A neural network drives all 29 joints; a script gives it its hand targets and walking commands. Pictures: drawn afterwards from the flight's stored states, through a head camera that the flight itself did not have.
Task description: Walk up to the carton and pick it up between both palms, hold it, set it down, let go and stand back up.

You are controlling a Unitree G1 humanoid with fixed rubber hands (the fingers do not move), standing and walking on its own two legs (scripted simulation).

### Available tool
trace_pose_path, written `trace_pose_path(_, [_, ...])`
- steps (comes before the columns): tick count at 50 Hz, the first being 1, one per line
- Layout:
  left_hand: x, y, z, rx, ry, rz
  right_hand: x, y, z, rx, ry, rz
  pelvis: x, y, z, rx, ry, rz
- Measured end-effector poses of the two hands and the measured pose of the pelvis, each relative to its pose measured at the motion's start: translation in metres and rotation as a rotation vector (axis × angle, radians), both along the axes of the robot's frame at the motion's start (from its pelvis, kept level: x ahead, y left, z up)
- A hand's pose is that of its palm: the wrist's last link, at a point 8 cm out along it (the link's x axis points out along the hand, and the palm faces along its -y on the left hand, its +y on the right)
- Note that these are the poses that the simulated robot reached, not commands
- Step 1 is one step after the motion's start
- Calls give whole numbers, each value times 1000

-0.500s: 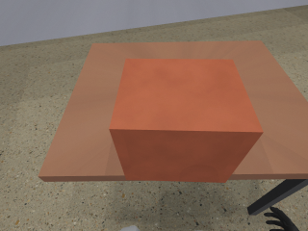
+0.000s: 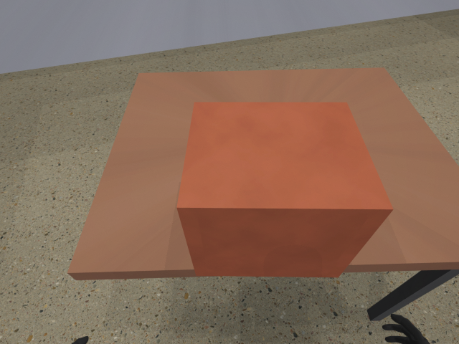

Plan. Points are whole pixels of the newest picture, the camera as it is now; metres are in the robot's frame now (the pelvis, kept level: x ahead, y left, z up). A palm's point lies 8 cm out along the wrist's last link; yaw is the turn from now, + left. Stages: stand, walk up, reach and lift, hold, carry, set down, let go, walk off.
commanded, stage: walk up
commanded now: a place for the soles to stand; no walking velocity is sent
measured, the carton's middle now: (268, 192) +0.39 -0.05 +0.03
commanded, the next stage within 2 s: reach and lift in 1.40 s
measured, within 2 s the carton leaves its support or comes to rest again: neither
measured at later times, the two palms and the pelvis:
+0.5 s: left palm out of the picture +0.11 +0.28 -0.11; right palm out of the picture +0.13 -0.33 -0.08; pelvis +0.01 -0.02 +0.01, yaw -1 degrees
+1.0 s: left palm out of the picture +0.15 +0.27 -0.11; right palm out of the picture +0.12 -0.34 -0.09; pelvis +0.03 -0.03 +0.01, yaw -2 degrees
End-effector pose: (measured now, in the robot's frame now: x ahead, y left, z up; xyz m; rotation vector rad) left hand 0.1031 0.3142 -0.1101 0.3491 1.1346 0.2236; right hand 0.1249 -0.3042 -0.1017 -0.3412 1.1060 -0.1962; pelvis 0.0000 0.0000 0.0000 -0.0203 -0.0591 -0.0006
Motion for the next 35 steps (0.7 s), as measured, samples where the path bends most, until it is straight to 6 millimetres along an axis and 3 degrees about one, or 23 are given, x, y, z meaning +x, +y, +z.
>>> trace_pose_path(11, [0,-6,5,-18,13,6,1,-3,8,-3,-2,0,4,-2,7,10,9,1])
trace_pose_path(22, [3,-28,-2,-56,50,9,1,-26,17,-48,-16,-19,13,-16,10,13,13,-11])
trace_pose_path(35, [20,-43,1,-60,36,4,-1,-36,14,-41,11,-39,22,-28,11,11,17,-17])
